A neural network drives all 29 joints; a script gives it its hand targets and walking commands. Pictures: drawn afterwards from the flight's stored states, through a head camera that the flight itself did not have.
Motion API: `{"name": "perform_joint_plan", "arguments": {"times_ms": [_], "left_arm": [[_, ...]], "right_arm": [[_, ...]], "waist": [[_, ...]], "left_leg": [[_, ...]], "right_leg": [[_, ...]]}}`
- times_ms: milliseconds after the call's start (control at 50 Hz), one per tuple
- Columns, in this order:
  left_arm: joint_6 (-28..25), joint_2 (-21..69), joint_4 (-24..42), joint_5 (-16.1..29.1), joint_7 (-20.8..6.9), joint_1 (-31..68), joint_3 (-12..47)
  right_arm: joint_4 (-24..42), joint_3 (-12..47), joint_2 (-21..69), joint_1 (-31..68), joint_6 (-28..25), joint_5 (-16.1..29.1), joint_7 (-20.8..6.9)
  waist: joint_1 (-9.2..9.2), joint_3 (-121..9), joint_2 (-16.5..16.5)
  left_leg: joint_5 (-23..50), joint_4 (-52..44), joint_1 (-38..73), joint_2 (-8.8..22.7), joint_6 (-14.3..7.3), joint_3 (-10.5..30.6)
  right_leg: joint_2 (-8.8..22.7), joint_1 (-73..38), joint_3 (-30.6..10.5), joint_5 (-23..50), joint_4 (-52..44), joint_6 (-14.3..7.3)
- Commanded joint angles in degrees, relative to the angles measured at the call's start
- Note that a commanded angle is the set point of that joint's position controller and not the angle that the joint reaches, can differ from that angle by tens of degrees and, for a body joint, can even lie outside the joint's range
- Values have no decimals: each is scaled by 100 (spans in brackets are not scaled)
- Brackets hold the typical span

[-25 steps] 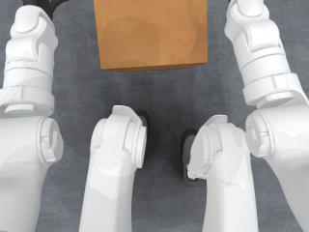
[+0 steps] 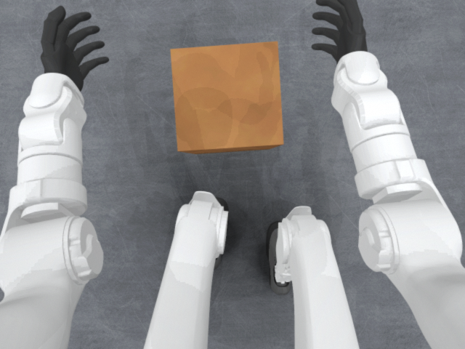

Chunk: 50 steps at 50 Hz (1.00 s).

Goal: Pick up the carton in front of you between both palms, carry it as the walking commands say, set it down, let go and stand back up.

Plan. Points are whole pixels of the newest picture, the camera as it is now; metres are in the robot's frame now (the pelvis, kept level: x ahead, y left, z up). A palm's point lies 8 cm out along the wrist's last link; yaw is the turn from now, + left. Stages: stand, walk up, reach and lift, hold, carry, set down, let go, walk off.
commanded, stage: set down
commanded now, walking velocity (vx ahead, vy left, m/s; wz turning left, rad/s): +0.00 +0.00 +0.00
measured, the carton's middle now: (228, 108) +0.49 +0.09 -0.39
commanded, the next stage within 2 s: let go in 0.34 s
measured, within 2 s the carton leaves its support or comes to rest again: neither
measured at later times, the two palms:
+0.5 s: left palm out of the picture +0.45 +0.31 +0.04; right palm (426, 16) +0.52 -0.10 +0.03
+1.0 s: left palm out of the picture +0.31 +0.27 +0.16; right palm out of the picture +0.36 -0.17 +0.14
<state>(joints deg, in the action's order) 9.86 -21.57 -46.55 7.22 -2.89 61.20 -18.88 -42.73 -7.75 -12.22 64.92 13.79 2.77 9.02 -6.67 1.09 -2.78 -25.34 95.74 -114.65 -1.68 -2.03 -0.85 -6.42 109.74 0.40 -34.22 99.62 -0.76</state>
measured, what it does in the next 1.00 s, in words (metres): rises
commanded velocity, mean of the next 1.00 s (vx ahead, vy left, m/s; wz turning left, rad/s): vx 0.00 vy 0.00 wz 0.00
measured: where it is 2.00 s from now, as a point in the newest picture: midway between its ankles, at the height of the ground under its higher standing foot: (245, 257)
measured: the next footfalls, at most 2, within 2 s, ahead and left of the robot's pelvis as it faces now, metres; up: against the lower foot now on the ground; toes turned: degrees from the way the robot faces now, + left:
none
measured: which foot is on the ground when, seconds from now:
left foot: down 0.00-1.00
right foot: down 0.00-1.00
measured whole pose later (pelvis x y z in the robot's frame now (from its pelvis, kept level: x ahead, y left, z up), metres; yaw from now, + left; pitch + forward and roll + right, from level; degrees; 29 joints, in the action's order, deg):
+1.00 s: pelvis +0.10 +0.02 +0.24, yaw +2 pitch +19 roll -1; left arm -0.3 -11.9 -29.8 1.4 -4.2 1.3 -4.7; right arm -32.0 -6.8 -8.6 5.1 0.5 -3.7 1.0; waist -3.4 -1.4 1.5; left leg -13.8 35.7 -40.7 -4.1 -3.3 1.1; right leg -2.9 35.4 -3.7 -19.5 35.9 -0.1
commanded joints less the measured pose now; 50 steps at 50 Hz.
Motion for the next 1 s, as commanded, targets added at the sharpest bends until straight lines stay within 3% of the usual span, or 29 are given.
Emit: {"name": "perform_joint_plan", "arguments": {"times_ms": [0,60,140,280,340,420,480,560,640,700,840,920,980], "left_arm": [[-2,-780,660,-1,-119,1146,5],[-31,-603,596,-125,-119,1025,37],[-164,-478,617,-344,-76,789,-48],[-353,-407,627,-561,-41,415,-267],[-410,-283,417,-582,-87,155,-235],[-469,-201,469,-700,-247,-587,-41],[-501,-246,849,-911,-334,-1457,76],[-606,-242,1581,-1007,-357,-2358,423],[-736,-12,1745,-904,-332,-3069,689],[-828,153,1779,-812,-292,-3754,855],[-1048,434,1980,-637,-170,-5497,1205],[-1161,487,2262,-538,-99,-6197,1332],[-1188,501,2386,-521,-72,-6788,1386]], "right_arm": [[590,-276,-460,1304,-23,-124,-47],[354,-444,-437,1033,-115,-190,-138],[183,-514,-402,775,-329,-230,-285],[198,-443,-374,668,-548,-302,-424],[73,-475,-307,453,-584,-432,-440],[210,-577,-95,-544,-582,-771,-320],[701,-519,81,-1514,-582,-963,-230],[1472,-281,182,-2378,-694,-840,-241],[1608,-190,142,-2989,-880,-692,-390],[1475,-194,99,-3731,-1030,-666,-522],[1376,-121,-49,-5595,-1341,-657,-736],[1589,37,-81,-6225,-1474,-639,-832],[1837,141,-175,-6601,-1524,-623,-894]], "waist": [[-192,-6231,-29],[-135,-6007,288],[-203,-5944,522],[-309,-5903,155],[-192,-5612,-35],[42,-5878,31],[27,-5988,206],[-18,-5228,462],[108,-4023,510],[172,-3682,600],[337,-3384,752],[411,-2863,592],[426,-2378,384]], "left_leg": [[2374,-1279,4961,-51,235,18],[2550,-1623,5668,-30,304,116],[3092,-2069,6622,6,339,270],[3500,-2919,7193,59,278,412],[3251,-3283,7144,70,278,427],[3398,-3691,7853,67,288,377],[3562,-4048,8693,74,246,345],[3348,-4535,9358,131,175,463],[2924,-4989,9647,223,182,699],[3323,-5173,10303,287,213,857],[5085,-5542,11698,388,278,1021],[5199,-5907,11737,366,324,961],[4832,-6247,11576,290,335,816]], "right_leg": [[-34,-2738,43,1244,-1708,245],[-49,-2349,74,1144,-2092,225],[-54,-2055,49,1279,-2592,226],[27,-2773,-42,1666,-3443,270],[85,-3132,-66,1675,-3790,303],[120,-3918,-73,1970,-4276,348],[131,-4508,-103,2058,-4714,356],[205,-4921,-153,1805,-5248,305],[269,-5000,-148,1598,-5635,226],[291,-5130,-168,1757,-5834,185],[288,-5764,-230,2364,-6454,93],[315,-6759,-291,2703,-6900,55],[361,-7666,-345,3062,-7193,61]]}}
